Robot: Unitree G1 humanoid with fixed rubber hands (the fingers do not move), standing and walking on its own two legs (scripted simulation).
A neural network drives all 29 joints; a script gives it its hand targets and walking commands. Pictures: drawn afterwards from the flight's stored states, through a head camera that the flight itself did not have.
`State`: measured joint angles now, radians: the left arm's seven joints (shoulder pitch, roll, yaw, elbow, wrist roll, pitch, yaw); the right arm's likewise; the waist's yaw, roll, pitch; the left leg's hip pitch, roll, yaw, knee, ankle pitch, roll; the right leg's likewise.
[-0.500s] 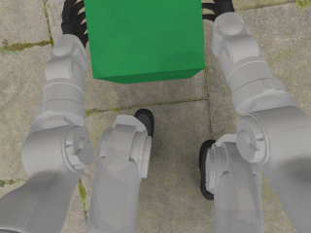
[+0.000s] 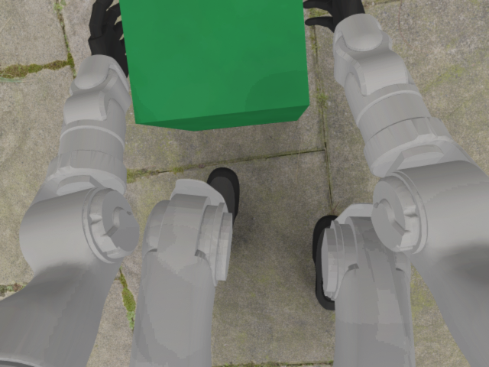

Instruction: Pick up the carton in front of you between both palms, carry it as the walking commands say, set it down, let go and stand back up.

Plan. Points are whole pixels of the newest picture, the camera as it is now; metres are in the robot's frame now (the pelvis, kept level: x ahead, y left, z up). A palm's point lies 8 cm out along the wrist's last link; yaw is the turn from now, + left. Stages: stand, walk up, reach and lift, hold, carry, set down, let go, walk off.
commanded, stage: set down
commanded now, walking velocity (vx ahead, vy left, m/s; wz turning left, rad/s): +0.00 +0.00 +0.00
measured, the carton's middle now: (228, 56) +0.49 +0.14 -0.25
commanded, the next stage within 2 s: let go in 1.42 s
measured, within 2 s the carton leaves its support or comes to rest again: rests again in 0.12 s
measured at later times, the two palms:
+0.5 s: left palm (82, 60) +0.45 +0.32 -0.16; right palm (374, 2) +0.55 -0.04 -0.16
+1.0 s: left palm out of the picture +0.45 +0.33 +0.00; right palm out of the picture +0.57 -0.04 +0.00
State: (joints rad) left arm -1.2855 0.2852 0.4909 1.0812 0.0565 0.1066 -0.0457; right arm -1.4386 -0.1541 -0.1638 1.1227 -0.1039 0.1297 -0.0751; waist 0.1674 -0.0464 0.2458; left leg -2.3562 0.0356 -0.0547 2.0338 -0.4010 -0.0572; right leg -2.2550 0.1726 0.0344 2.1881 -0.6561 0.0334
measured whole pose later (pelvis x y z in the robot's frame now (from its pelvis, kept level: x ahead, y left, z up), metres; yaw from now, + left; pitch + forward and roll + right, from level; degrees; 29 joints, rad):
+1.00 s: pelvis +0.02 +0.02 +0.11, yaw +1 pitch +47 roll -2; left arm -1.00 0.24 0.39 0.77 -0.06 0.12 0.03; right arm -1.18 -0.25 -0.13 0.87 0.00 0.18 -0.09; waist 0.16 -0.05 -0.04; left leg -2.12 -0.01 -0.05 1.67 -0.37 -0.03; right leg -1.98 0.10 0.04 1.79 -0.62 0.04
